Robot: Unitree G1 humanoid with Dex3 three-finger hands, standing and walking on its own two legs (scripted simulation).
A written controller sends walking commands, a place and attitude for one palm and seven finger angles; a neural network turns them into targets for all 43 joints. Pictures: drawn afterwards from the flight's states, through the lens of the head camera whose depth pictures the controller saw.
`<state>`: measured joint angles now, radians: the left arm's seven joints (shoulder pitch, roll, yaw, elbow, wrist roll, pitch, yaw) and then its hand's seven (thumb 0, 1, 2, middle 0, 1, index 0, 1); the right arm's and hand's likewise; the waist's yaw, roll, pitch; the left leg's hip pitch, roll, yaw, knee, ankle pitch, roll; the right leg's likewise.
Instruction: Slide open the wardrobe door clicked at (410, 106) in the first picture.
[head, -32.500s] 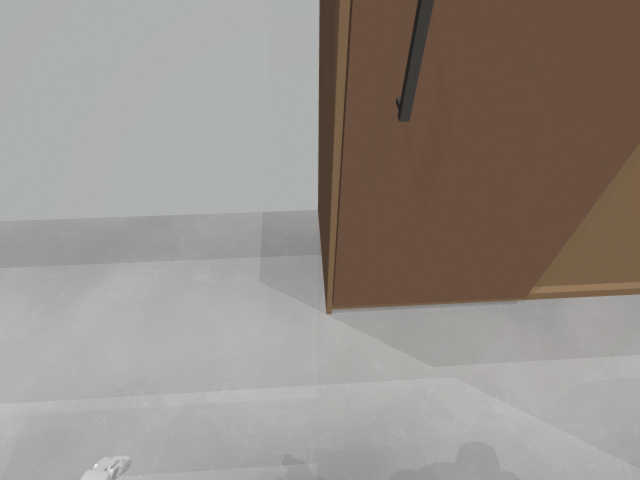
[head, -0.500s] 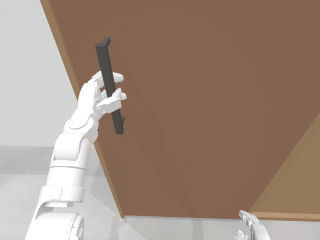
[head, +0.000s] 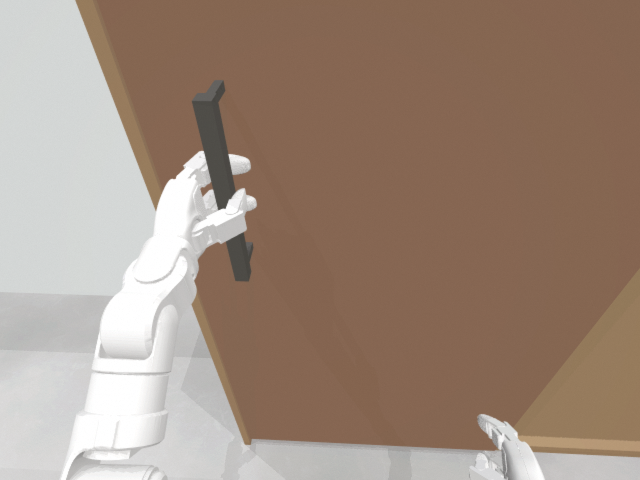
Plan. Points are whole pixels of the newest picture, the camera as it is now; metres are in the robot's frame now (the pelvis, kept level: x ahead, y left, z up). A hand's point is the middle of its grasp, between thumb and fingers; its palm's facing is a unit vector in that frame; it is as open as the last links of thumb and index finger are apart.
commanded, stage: tug the door sideways, standing still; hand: left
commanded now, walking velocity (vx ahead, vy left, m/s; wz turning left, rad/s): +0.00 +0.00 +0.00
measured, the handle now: (231, 193) +0.41 +0.14 +0.19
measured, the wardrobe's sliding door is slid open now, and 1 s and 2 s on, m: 0.00 0.00 0.10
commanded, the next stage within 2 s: step sideways, sliding the door along in 0.64 s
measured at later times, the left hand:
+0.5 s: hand (243, 216) +0.35 +0.11 +0.20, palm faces +0.09 -0.99 -0.04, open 5.9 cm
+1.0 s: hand (243, 218) +0.36 +0.11 +0.19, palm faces +0.12 -0.99 -0.08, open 5.9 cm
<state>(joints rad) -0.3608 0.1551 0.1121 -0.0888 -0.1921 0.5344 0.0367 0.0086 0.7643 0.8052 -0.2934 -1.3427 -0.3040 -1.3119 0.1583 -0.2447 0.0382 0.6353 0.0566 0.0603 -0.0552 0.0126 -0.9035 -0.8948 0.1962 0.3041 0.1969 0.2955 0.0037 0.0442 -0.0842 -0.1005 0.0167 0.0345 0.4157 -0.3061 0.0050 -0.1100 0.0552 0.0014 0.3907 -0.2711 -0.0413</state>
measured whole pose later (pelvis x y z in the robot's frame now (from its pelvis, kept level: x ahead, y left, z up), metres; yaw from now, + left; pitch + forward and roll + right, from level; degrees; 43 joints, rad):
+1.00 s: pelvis -0.04 -0.01 -0.01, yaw -1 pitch -1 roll +0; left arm -0.55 0.21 0.02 0.28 -0.13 0.05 0.15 -0.02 0.73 0.85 -0.42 -1.38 -0.28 -1.38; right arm 0.18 -0.18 0.04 0.68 0.01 -0.02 -0.09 0.01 -0.90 -0.89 0.20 0.30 0.20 0.30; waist 0.04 0.03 0.02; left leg -0.21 0.03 0.04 0.53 -0.30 0.00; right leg -0.39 0.02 -0.02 0.85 -0.45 -0.01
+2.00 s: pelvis +0.10 -0.21 -0.01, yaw +10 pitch -1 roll +0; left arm -0.09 0.08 0.07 -0.42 -0.02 0.02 0.25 -0.01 0.77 0.83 -0.45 -1.40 -0.08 -1.22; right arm 0.14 -0.22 -0.01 0.55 0.04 -0.10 -0.02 0.01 -0.90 -0.89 0.20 0.30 0.21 0.31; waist 0.09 0.05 0.15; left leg -0.27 0.13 0.06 0.82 -0.41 -0.04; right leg -0.28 -0.03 -0.08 0.62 -0.31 -0.01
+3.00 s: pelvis +0.03 -0.36 +0.00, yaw +0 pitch -1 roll -4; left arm -0.23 0.18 0.04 -0.26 -0.06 0.00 0.17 0.00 0.76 0.86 -0.45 -1.40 -0.13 -1.32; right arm 0.14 -0.15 0.01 0.56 0.03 0.02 0.01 0.01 -0.90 -0.89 0.20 0.30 0.20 0.30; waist 0.10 0.04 0.14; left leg -0.18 0.27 0.09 0.50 -0.28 -0.13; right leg -0.30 -0.03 -0.05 0.62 -0.28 0.03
